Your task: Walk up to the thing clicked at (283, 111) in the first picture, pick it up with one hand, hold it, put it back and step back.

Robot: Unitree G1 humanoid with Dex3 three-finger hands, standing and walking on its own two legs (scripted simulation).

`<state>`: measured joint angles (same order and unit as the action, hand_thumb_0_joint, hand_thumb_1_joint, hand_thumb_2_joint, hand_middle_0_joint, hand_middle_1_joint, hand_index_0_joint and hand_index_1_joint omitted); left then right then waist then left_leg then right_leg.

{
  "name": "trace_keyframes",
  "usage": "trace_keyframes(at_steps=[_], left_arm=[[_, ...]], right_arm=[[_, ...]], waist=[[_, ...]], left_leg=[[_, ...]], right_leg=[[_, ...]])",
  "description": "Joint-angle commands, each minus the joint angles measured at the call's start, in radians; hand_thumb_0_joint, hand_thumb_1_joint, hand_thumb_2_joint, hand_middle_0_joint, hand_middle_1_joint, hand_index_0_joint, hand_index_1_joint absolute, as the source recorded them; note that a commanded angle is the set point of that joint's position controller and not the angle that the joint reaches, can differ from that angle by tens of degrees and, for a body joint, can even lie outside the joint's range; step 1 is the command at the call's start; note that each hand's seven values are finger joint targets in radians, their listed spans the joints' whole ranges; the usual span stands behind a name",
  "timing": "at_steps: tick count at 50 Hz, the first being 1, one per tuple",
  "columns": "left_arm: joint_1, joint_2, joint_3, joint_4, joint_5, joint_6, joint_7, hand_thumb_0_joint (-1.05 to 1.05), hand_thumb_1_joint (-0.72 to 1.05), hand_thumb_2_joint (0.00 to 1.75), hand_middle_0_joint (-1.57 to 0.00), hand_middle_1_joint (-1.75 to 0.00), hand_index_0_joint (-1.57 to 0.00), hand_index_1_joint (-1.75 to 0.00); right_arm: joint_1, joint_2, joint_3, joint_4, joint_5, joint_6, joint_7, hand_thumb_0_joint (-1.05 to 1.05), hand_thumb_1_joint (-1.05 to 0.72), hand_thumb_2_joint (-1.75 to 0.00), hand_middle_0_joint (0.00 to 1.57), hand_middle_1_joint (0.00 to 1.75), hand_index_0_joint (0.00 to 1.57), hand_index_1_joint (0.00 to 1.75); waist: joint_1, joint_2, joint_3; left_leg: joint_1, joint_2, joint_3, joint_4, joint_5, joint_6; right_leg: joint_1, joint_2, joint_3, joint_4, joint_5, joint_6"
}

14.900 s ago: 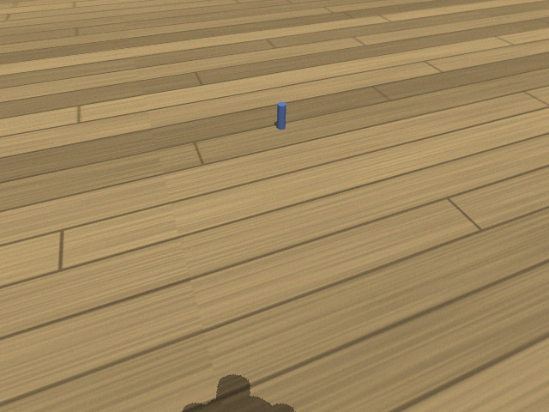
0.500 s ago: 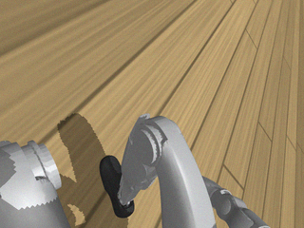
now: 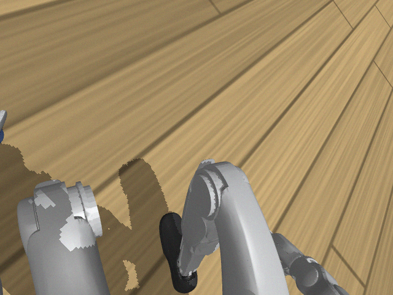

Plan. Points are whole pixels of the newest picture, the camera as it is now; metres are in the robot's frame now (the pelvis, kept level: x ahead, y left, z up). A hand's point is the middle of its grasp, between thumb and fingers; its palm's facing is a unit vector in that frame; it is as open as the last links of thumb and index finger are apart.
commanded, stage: settle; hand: left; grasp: from the side
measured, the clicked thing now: out of the picture +0.44 +0.31 -0.13
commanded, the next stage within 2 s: lift in 1.32 s
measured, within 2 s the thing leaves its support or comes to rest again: neither
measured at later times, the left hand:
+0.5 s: hand out of the picture +0.43 +0.31 -0.02, palm faces +0.27 -0.96 -0.06, open 7.8 cm
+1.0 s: hand out of the picture +0.43 +0.30 +0.03, palm faces +0.26 -0.96 -0.05, open 7.8 cm
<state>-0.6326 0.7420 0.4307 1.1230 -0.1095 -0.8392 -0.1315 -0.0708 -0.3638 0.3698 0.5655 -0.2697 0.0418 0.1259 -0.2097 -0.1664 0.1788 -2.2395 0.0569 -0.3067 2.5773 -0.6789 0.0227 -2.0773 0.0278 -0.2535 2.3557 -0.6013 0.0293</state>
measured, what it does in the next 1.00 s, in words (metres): rises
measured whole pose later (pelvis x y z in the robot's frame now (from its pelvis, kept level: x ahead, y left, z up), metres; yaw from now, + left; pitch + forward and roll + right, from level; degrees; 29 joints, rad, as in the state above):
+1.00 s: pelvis +0.02 -0.01 +0.06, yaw +8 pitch +31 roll -7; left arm -0.62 0.48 0.43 0.86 -0.13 -0.56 -0.25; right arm 0.08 -0.29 0.07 0.67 -0.09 0.02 0.06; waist -0.12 -0.01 -0.09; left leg -2.19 0.05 -0.11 2.31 -0.69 0.01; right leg -2.11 -0.02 -0.11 2.24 -0.68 -0.01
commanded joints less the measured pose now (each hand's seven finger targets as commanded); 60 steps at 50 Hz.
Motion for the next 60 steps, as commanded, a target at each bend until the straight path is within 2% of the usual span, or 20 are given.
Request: trace_keyframes(at_steps=[1,5,6,9,13,14,15,18,20,24,26,30,33,36,37,43,54,57,59,60], left_arm=[[-0.286,0.141,-0.002,-0.305,-0.026,-0.034,-0.018,0.0,0.44,1.36,-1.4,-1.5,-1.41,-1.51],[-0.356,0.117,-0.011,-0.355,-0.022,0.014,-0.022,0.0,0.41,1.34,-1.37,-1.47,-1.37,-1.48],[-0.34,0.135,0.017,-0.359,-0.023,0.028,-0.018,0.0,0.44,1.33,-1.36,-1.45,-1.36,-1.46],[-0.302,0.094,0.008,-0.364,-0.032,0.061,-0.026,0.0,0.42,1.34,-1.36,-1.46,-1.36,-1.47],[-0.339,0.121,0.012,-0.491,-0.029,0.085,-0.043,0.0,0.4,1.32,-1.35,-1.45,-1.35,-1.46],[-0.316,0.082,-0.011,-0.483,-0.035,0.094,-0.055,0.0,0.39,1.31,-1.35,-1.45,-1.35,-1.46],[-0.29,0.094,0.012,-0.487,-0.045,0.105,-0.061,0.0,0.38,1.3,-1.35,-1.44,-1.35,-1.45],[-0.316,0.052,0.018,-0.479,-0.078,0.122,-0.076,0.0,0.33,1.29,-1.34,-1.43,-1.34,-1.44],[-0.296,0.068,0.054,-0.472,-0.092,0.134,-0.084,0.0,0.31,1.28,-1.33,-1.43,-1.33,-1.44],[-0.284,0.04,0.031,-0.464,-0.084,0.149,-0.116,0.0,0.29,1.31,-1.35,-1.45,-1.35,-1.46],[-0.258,0.052,0.05,-0.469,-0.083,0.156,-0.127,0.0,0.29,1.29,-1.35,-1.44,-1.35,-1.45],[-0.25,0.021,0.053,-0.456,-0.094,0.177,-0.145,0.0,0.31,1.29,-1.34,-1.43,-1.34,-1.44],[-0.277,0.049,0.082,-0.522,-0.089,0.179,-0.136,0.0,0.32,1.3,-1.36,-1.44,-1.36,-1.46],[-0.32,0.046,0.084,-0.573,-0.082,0.18,-0.121,0.0,0.31,1.31,-1.38,-1.46,-1.38,-1.48],[-0.272,-0.003,0.066,-0.519,-0.086,0.189,-0.123,0.0,0.29,1.32,-1.39,-1.47,-1.38,-1.49],[-0.327,0.006,0.051,-0.54,-0.055,0.192,-0.119,0.0,0.28,1.32,-1.39,-1.47,-1.38,-1.48],[-0.337,-0.028,0.045,-0.491,-0.044,0.192,-0.11,0.0,0.33,1.35,-1.39,-1.47,-1.39,-1.49],[-0.341,-0.064,0.016,-0.457,-0.049,0.186,-0.117,0.0,0.32,1.37,-1.4,-1.48,-1.4,-1.5],[-0.363,-0.003,0.06,-0.489,-0.043,0.18,-0.107,0.0,0.35,1.37,-1.4,-1.48,-1.39,-1.5],[-0.369,-0.034,0.032,-0.479,-0.041,0.181,-0.106,0.0,0.33,1.37,-1.4,-1.48,-1.39,-1.5]], right_arm=[[0.094,-0.296,-0.161,-0.031,0.038,-0.003,-0.021,0.0,-0.89,-0.9,0.2,0.3,0.2,0.3],[0.139,-0.278,-0.201,-0.012,0.07,-0.005,-0.026,0.0,-0.88,-0.89,0.2,0.3,0.2,0.3],[0.152,-0.274,-0.209,-0.005,0.077,-0.002,-0.027,0.0,-0.88,-0.89,0.2,0.3,0.2,0.3],[0.167,-0.249,-0.225,-0.001,0.097,0.003,-0.03,0.0,-0.88,-0.89,0.2,0.3,0.2,0.3],[0.209,-0.23,-0.26,0.02,0.114,0.008,-0.039,0.0,-0.88,-0.89,0.2,0.3,0.2,0.3],[0.214,-0.224,-0.263,0.022,0.12,0.009,-0.041,0.0,-0.88,-0.89,0.2,0.3,0.2,0.3],[0.217,-0.216,-0.272,0.025,0.13,0.006,-0.043,0.0,-0.88,-0.89,0.2,0.3,0.2,0.3],[0.242,-0.202,-0.281,0.039,0.145,0.001,-0.05,0.0,-0.88,-0.89,0.2,0.3,0.2,0.3],[0.261,-0.194,-0.291,0.044,0.153,0.0,-0.055,0.0,-0.89,-0.9,0.2,0.3,0.2,0.3],[0.268,-0.181,-0.309,0.043,0.166,-0.004,-0.064,0.0,-0.89,-0.9,0.2,0.3,0.2,0.3],[0.27,-0.178,-0.32,0.036,0.169,-0.008,-0.066,0.0,-0.89,-0.9,0.2,0.3,0.2,0.3],[0.276,-0.179,-0.334,0.033,0.18,-0.018,-0.073,0.0,-0.89,-0.9,0.2,0.3,0.2,0.3],[0.287,-0.164,-0.338,0.035,0.183,-0.018,-0.077,0.0,-0.89,-0.9,0.2,0.3,0.2,0.3],[0.293,-0.148,-0.347,0.044,0.184,-0.022,-0.081,0.0,-0.89,-0.9,0.2,0.3,0.2,0.3],[0.291,-0.147,-0.349,0.039,0.187,-0.023,-0.081,0.0,-0.9,-0.9,0.2,0.3,0.2,0.3],[0.295,-0.142,-0.369,0.051,0.184,-0.029,-0.09,0.0,-0.9,-0.9,0.2,0.3,0.2,0.3],[0.298,-0.138,-0.386,0.053,0.192,-0.041,-0.091,0.0,-0.88,-0.9,0.2,0.3,0.2,0.3],[0.287,-0.129,-0.38,0.051,0.196,-0.048,-0.091,0.0,-0.89,-0.9,0.2,0.3,0.2,0.3],[0.31,-0.133,-0.388,0.064,0.195,-0.05,-0.094,0.0,-0.89,-0.9,0.2,0.3,0.2,0.3],[0.304,-0.128,-0.385,0.061,0.195,-0.05,-0.093,0.0,-0.89,-0.9,0.2,0.3,0.2,0.3]], waist=[[-0.042,0.512,-0.661],[-0.038,0.509,-0.666],[-0.016,0.507,-0.677],[0.008,0.509,-0.708],[0.032,0.535,-0.802],[0.025,0.54,-0.812],[0.043,0.515,-0.823],[0.026,0.464,-0.837],[0.041,0.419,-0.861],[0.049,0.391,-0.884],[0.073,0.388,-0.926],[0.071,0.395,-0.935],[0.092,0.41,-0.977],[0.091,0.402,-0.982],[0.087,0.391,-0.967],[0.082,0.391,-0.945],[0.09,0.369,-0.943],[0.074,0.363,-0.918],[0.098,0.375,-0.969],[0.088,0.375,-0.939]], left_leg=[[0.415,0.016,0.086,-0.372,0.038,-0.028],[0.399,0.008,0.102,-0.395,-0.023,-0.02],[0.397,0.005,0.106,-0.406,-0.023,-0.02],[0.429,0.001,0.116,-0.431,-0.038,-0.022],[0.47,-0.005,0.149,-0.443,0.022,-0.022],[0.483,-0.007,0.151,-0.45,0.05,-0.023],[0.47,-0.007,0.161,-0.447,0.048,-0.018],[0.436,-0.012,0.174,-0.435,0.086,-0.01],[0.424,-0.013,0.183,-0.426,0.107,-0.004],[0.427,-0.014,0.198,-0.439,0.134,0.0],[0.442,-0.016,0.205,-0.448,0.155,0.001],[0.477,-0.015,0.212,-0.465,0.177,0.0],[0.505,-0.015,0.215,-0.477,0.204,-0.002],[0.482,-0.018,0.227,-0.488,0.176,0.0],[0.491,-0.019,0.226,-0.494,0.183,0.001],[0.497,-0.021,0.239,-0.514,0.143,0.003],[0.533,-0.029,0.241,-0.569,0.096,0.001],[0.517,-0.033,0.238,-0.578,0.069,0.002],[0.555,-0.033,0.246,-0.58,0.099,0.001],[0.552,-0.032,0.242,-0.587,0.083,0.0]], right_leg=[[0.218,0.047,-0.023,-0.165,0.108,-0.057],[0.176,0.04,-0.003,-0.183,0.062,-0.062],[0.177,0.037,0.002,-0.187,0.055,-0.062],[0.14,0.029,0.019,-0.194,0.028,-0.068],[0.173,0.023,0.047,-0.209,0.055,-0.073],[0.175,0.019,0.05,-0.207,0.075,-0.073],[0.185,0.023,0.06,-0.218,0.064,-0.074],[0.225,0.017,0.075,-0.231,0.099,-0.068],[0.265,0.016,0.087,-0.25,0.116,-0.063],[0.282,0.009,0.105,-0.265,0.127,-0.063],[0.307,0.007,0.115,-0.271,0.138,-0.063],[0.305,0.003,0.119,-0.284,0.15,-0.064],[0.321,0.001,0.126,-0.286,0.162,-0.066],[0.347,0.0,0.14,-0.306,0.145,-0.064],[0.335,-0.001,0.137,-0.31,0.147,-0.064],[0.322,-0.003,0.146,-0.345,0.112,-0.065],[0.299,-0.009,0.145,-0.371,0.058,-0.07],[0.279,-0.011,0.145,-0.372,0.033,-0.071],[0.31,-0.011,0.152,-0.377,0.06,-0.071],[0.278,-0.011,0.151,-0.377,0.041,-0.073]])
